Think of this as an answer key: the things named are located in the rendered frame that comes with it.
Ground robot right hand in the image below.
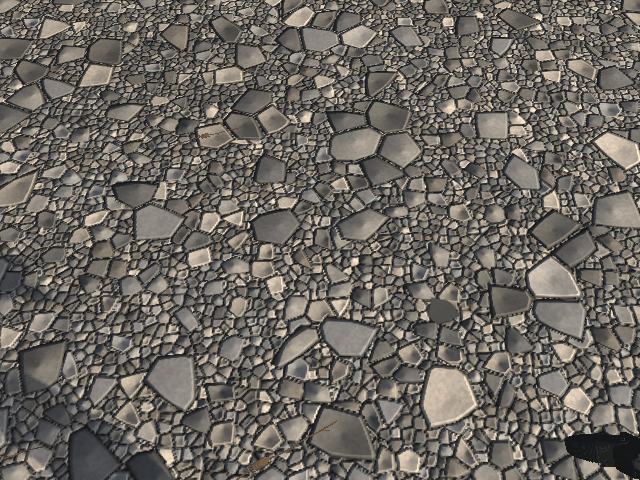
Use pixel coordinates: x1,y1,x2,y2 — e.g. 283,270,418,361
565,432,640,480

